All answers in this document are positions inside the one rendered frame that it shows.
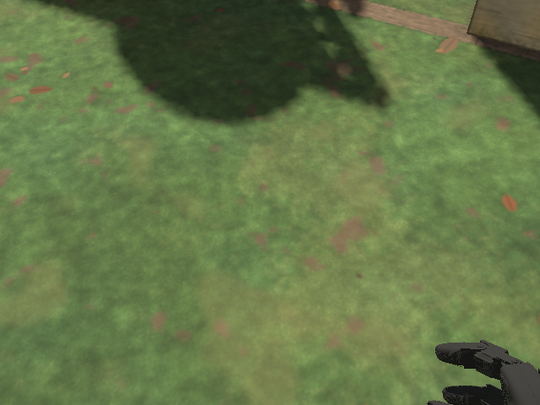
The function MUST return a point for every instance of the right robot hand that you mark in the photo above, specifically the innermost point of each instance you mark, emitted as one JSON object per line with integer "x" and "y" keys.
{"x": 520, "y": 382}

